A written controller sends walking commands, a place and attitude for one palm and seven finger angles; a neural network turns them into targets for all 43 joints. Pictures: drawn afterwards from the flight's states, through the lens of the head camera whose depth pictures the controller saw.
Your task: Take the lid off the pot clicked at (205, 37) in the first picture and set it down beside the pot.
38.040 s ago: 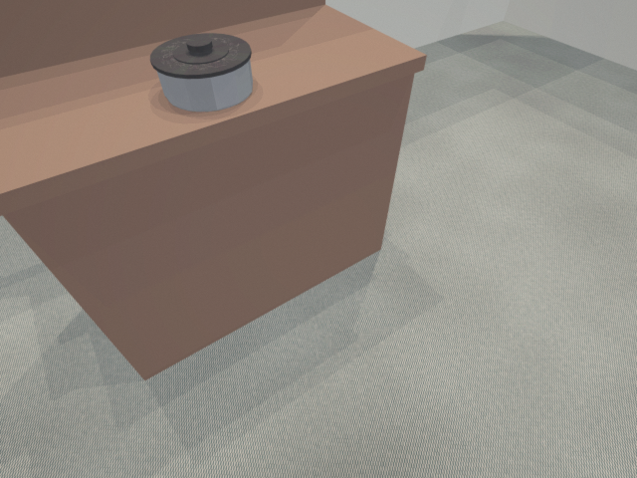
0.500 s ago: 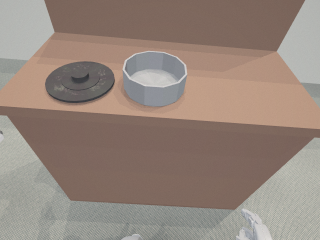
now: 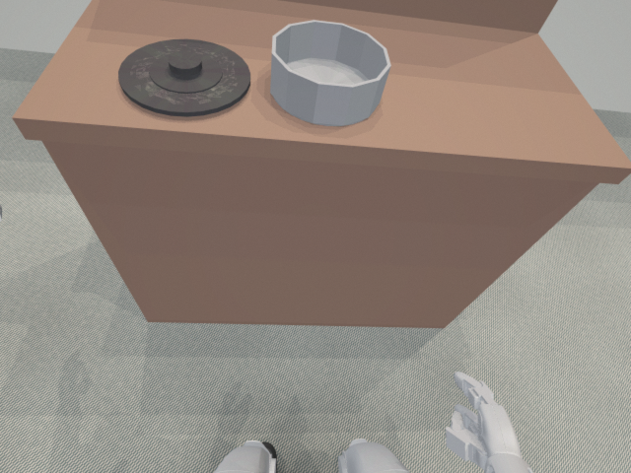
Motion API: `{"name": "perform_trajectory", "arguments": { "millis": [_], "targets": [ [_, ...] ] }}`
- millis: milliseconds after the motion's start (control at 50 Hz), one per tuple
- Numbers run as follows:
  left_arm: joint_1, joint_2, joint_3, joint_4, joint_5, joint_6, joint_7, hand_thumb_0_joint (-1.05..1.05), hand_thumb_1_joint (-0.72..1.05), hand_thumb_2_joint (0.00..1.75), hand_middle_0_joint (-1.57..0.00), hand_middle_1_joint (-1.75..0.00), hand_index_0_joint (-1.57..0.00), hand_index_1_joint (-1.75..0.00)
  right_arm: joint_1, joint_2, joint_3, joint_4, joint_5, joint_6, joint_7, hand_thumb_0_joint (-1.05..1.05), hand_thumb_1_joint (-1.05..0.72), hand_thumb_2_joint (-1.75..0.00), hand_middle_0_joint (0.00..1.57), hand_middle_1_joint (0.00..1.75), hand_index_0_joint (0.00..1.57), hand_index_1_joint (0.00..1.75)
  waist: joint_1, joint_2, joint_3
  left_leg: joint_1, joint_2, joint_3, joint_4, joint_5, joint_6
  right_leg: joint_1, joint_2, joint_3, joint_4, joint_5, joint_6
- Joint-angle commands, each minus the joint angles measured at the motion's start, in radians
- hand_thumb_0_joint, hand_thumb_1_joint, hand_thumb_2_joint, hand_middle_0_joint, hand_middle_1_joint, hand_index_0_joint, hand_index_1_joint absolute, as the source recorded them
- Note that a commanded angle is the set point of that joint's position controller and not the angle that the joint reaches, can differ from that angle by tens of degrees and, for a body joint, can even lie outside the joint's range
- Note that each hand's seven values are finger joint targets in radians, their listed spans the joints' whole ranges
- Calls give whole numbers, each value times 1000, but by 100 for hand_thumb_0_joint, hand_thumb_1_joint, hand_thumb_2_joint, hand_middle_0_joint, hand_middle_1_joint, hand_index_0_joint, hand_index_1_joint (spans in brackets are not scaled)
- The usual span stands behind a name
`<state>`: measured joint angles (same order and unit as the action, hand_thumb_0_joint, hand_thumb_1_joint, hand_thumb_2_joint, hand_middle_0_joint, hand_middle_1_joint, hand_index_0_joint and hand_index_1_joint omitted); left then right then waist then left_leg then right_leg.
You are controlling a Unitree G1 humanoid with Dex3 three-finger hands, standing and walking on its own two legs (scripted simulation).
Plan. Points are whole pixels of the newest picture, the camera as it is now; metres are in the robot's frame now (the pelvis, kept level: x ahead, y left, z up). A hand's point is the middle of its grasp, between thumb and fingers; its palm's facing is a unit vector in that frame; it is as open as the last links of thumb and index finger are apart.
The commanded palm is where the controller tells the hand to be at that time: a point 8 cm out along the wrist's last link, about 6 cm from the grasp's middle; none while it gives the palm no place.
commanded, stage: stop stepping back and stand still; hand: left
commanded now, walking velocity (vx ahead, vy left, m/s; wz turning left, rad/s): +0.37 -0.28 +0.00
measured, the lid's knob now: (185, 63) +0.69 +0.24 +0.09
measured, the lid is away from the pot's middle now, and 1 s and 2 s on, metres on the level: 0.24 0.24 0.24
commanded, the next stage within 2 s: none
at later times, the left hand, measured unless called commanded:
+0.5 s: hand out of the picture +0.09 +0.31 +0.26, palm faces +0.49 -0.86 -0.18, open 7.5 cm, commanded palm -0.01 +0.34 +0.28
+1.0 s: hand out of the picture +0.04 +0.31 -0.09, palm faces +0.07 -0.96 -0.25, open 7.4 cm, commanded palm none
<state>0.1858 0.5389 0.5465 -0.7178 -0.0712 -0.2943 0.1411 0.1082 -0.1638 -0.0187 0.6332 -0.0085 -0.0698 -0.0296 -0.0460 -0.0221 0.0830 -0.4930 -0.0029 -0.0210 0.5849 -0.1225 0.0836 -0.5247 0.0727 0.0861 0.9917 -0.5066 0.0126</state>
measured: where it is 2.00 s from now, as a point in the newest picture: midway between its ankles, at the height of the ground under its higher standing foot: outside the picture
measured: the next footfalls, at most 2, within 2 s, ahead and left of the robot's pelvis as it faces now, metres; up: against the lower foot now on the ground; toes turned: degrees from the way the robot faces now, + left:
right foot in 0.24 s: -0.17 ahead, -0.08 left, +0.00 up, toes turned -9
left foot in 0.42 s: -0.09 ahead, +0.20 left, +0.00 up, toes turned +2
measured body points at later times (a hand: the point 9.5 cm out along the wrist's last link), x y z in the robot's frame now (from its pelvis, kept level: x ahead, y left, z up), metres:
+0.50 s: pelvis -0.15 +0.07 -0.01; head -0.15 +0.10 +0.44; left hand +0.06 +0.36 +0.27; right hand +0.01 -0.17 -0.08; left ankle -0.12 +0.20 -0.73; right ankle -0.18 -0.05 -0.70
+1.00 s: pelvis -0.15 +0.10 +0.00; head -0.18 +0.10 +0.44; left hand +0.04 +0.36 -0.07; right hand -0.06 -0.15 -0.12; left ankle -0.13 +0.20 -0.73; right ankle -0.10 -0.06 -0.70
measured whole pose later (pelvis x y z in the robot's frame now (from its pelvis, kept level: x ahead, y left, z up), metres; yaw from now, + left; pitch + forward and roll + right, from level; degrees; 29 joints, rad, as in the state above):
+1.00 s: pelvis -0.15 +0.10 +0.00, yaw +3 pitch +0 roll -1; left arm 0.17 0.24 0.10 0.61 0.02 0.09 -0.01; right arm 0.30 -0.22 -0.01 0.77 -0.04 0.00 0.00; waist -0.08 0.02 -0.09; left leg -0.36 0.00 0.01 0.66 -0.31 0.03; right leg -0.46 -0.02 0.06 0.82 -0.45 0.04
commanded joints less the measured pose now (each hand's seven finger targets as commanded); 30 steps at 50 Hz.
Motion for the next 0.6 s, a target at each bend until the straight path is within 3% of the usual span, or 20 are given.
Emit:
{"name": "perform_trajectory", "arguments": {
  "millis": [0,20,40,100,140,160,180,200,220,240,260,280,340,360,380,400,440,540,560,580],
  "targets": [
    [132,307,297,-385,-44,29,5,0,90,90,-20,-30,-20,-30,-2,-173,-85,-207,27,-22,12,0,-90,-90,20,30,20,30,25,164,-443,317,258,-230,-299,3,-21,88,25,-41,95,44,11],
    [269,207,165,-499,-44,16,-5,0,90,90,-20,-30,-20,-30,2,-135,-65,-243,24,-12,21,0,-90,-90,20,30,20,30,48,60,-424,233,215,-220,-372,-335,-65,123,48,-105,44,53,-1],
    [382,240,206,-538,-56,59,10,0,90,90,-20,-30,-20,-30,-47,-131,-50,-289,32,1,36,0,-90,-90,20,30,20,30,61,257,-379,188,208,-230,-504,-489,-113,138,47,-145,-14,70,-1],
    [379,187,136,-611,-39,79,27,0,90,90,-20,-30,-20,-30,-65,-98,-20,-194,-6,10,30,0,-90,-90,20,30,20,30,72,515,-326,4,153,-110,-594,-609,-241,437,89,-246,-320,-25,-51],
    [391,247,173,-508,-23,86,45,0,90,90,-20,-30,-20,-30,1,-97,-24,-161,-15,15,8,0,-90,-90,20,30,20,30,77,342,-347,13,59,-1,-377,-482,-273,592,51,-244,-647,-47,-114],
    [366,224,166,-337,-21,83,44,0,90,90,-20,-30,-20,-30,44,-88,-25,-140,0,28,-6,0,-90,-90,20,30,20,30,62,32,-345,162,-23,128,82,-343,-233,443,-131,-123,-817,112,-173],
    [271,204,146,-227,-25,77,41,0,90,90,-20,-30,-20,-30,51,-99,-46,-129,24,54,-15,0,-90,-90,20,30,20,30,35,-236,-272,238,-19,36,651,-388,-184,133,-351,-12,-834,381,-232],
    [144,219,159,-135,-21,81,31,0,90,90,-20,-30,-20,-30,52,-118,-43,-127,41,72,-18,0,-90,-90,20,30,20,30,-15,-147,-222,57,-16,-50,935,-411,-124,59,-393,-105,-758,535,-245],
    [-12,302,236,-109,-16,83,33,0,90,90,-20,-30,-20,-30,28,-130,-38,-171,41,65,-13,0,-90,-90,20,30,20,30,-9,-110,-222,-71,1,-112,1083,-383,-103,76,-447,-50,-711,551,-263],
    [-152,246,174,55,-33,93,27,0,90,90,-20,-30,-20,-30,22,-112,1,-167,7,44,-4,0,-90,-90,20,30,20,30,-50,-67,-188,-124,64,-94,892,-327,-90,183,-407,-34,-688,595,-207],
    [-205,212,123,97,-12,100,20,0,90,90,-20,-30,-20,-30,29,-140,-43,-156,39,63,-21,0,-90,-90,20,30,20,30,-14,-217,-146,-147,103,-39,647,-300,-86,318,-377,-9,-721,345,-212],
    [-221,177,88,34,-4,113,23,0,90,90,-20,-30,-20,-30,-30,-175,-52,-179,47,68,-25,0,-90,-90,20,30,20,30,11,-189,-28,-85,136,-47,512,-295,-83,215,-392,107,-752,246,-239],
    [-161,80,-22,106,-10,139,21,0,90,90,-20,-30,-20,-30,-61,-153,-15,-174,54,43,-50,0,-90,-90,20,30,20,30,6,125,33,149,78,82,-23,-368,-61,199,-330,-55,-552,176,-196],
    [-149,46,-73,51,-10,118,15,0,90,90,-20,-30,-20,-30,-20,-151,-4,-169,49,27,-48,0,-90,-90,20,30,20,30,-4,260,3,237,51,97,-209,-325,-48,202,-216,-173,-354,161,-151],
    [-154,31,-109,-73,-13,92,8,0,90,90,-20,-30,-20,-30,-21,-183,-14,-211,47,10,-40,0,-90,-90,20,30,20,30,2,486,0,375,221,-223,-329,-299,22,-6,-89,-245,-128,37,-71],
    [-181,36,-120,-163,-11,59,5,0,90,90,-20,-30,-20,-30,-5,-150,-1,-221,35,-12,-30,0,-90,-90,20,30,20,30,-17,476,8,363,351,-509,-350,-292,92,-140,-27,-158,26,-92,-50],
    [-27,149,20,-208,-33,39,3,0,90,90,-20,-30,-20,-30,0,-140,-25,-218,33,-34,-2,0,-90,-90,20,30,20,30,22,136,-100,284,365,-505,-373,-303,133,-38,-64,-91,29,-2,-40],
    [392,232,165,-456,-21,48,42,0,90,90,-20,-30,-20,-30,-94,-121,-9,-264,26,12,3,0,-90,-90,20,30,20,30,80,286,-255,-199,161,-17,-157,-603,-41,619,-39,-177,-360,36,-51],
    [426,201,156,-452,-14,53,47,0,90,90,-20,-30,-20,-30,-88,-97,-6,-253,25,25,3,0,-90,-90,20,30,20,30,82,161,-236,-270,88,48,69,-579,-65,614,-120,-34,-495,-51,-101],
    [401,209,162,-446,-7,58,51,0,90,90,-20,-30,-20,-30,-83,-85,-11,-232,26,35,2,0,-90,-90,20,30,20,30,72,-54,-216,-303,17,107,358,-492,-89,544,-305,307,-690,-183,-193]
  ]
}}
